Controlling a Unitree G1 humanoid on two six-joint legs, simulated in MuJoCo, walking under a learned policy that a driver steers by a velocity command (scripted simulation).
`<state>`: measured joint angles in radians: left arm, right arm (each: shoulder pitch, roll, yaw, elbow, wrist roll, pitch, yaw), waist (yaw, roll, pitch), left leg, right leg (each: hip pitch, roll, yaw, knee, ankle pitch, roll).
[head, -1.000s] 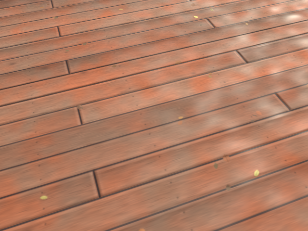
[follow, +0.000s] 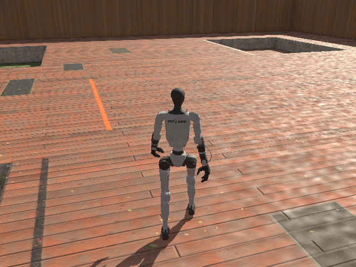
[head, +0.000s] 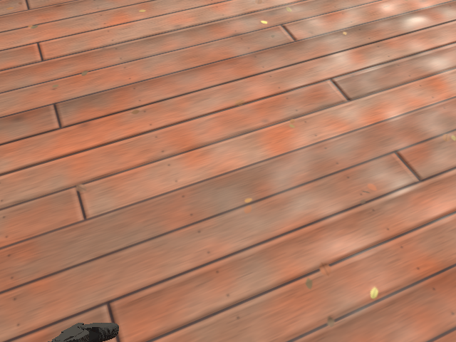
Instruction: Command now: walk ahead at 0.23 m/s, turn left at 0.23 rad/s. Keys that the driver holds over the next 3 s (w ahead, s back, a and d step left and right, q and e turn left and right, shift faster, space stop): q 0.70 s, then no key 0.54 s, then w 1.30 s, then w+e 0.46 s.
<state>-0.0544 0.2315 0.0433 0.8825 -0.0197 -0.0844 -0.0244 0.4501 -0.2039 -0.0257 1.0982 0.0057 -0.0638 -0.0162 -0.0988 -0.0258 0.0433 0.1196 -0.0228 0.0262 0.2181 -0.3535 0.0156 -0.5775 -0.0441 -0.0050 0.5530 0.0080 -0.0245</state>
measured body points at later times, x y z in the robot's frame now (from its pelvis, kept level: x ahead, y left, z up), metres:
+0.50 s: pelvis +0.11 -0.01 +0.00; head +0.13 +0.02 +0.45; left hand +0.16 +0.29 -0.13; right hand +0.31 -0.25 -0.10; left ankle +0.10 +0.10 -0.72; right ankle +0.18 -0.12 -0.73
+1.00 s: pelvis +0.15 +0.00 +0.00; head +0.17 +0.01 +0.45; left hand +0.13 +0.31 -0.12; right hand +0.41 -0.17 -0.11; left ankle +0.09 +0.10 -0.73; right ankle +0.21 -0.11 -0.74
